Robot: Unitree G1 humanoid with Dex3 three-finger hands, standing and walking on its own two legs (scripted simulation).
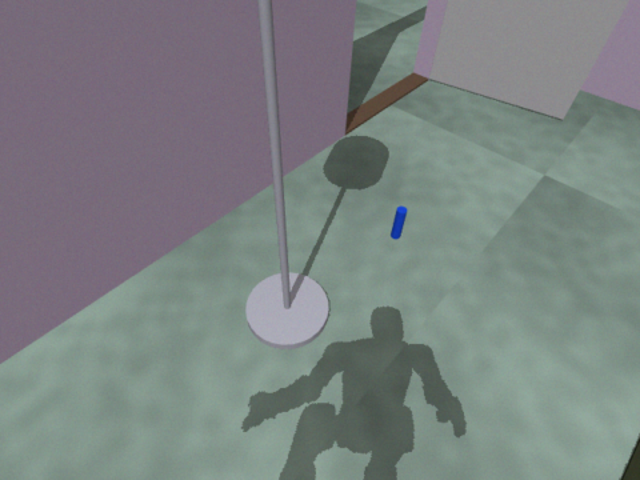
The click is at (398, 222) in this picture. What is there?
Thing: slim round
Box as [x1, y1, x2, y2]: [391, 206, 406, 238]
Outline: 402,206 399,206 396,211 391,232 391,236 393,238 398,238 400,235 406,209
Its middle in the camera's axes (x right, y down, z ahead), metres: +0.33 -0.06 +1.62
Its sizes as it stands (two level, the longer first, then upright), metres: 0.041 0.041 0.156
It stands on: the floor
